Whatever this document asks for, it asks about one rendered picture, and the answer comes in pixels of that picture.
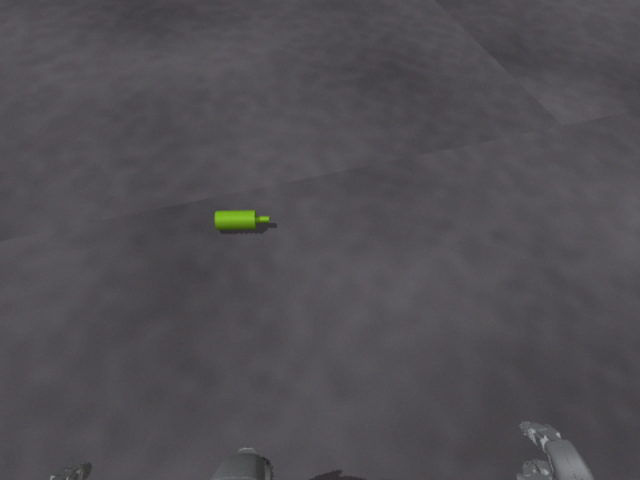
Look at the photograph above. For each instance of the right robot hand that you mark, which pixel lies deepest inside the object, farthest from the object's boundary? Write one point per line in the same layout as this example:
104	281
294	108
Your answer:
564	460

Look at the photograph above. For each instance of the left robot hand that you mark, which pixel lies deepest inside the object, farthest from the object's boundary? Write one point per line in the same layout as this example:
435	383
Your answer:
78	471

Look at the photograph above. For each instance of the bottle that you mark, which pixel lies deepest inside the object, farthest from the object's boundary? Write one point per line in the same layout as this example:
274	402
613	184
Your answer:
238	219

